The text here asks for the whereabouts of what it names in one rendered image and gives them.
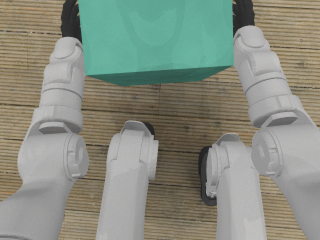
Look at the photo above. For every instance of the carton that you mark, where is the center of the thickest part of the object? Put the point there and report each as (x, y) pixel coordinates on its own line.
(145, 42)

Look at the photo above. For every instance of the left robot upper arm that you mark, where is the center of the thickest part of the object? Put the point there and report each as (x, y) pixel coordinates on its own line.
(49, 165)

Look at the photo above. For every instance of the robot left hand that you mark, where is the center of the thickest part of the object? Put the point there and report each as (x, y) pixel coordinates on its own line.
(70, 26)

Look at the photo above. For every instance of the right robot forearm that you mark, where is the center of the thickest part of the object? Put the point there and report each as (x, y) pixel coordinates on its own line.
(264, 84)

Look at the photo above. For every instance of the right robot shin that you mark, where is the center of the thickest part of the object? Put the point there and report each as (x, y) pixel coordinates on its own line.
(210, 191)

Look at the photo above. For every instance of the right robot upper arm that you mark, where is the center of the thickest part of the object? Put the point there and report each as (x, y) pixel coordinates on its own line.
(290, 156)

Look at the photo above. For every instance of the left robot forearm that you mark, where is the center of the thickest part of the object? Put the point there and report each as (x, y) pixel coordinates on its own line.
(62, 91)

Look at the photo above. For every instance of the robot right hand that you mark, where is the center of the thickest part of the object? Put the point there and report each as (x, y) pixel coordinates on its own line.
(244, 14)

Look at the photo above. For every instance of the right robot thigh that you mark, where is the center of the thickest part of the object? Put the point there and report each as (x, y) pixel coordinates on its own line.
(240, 213)

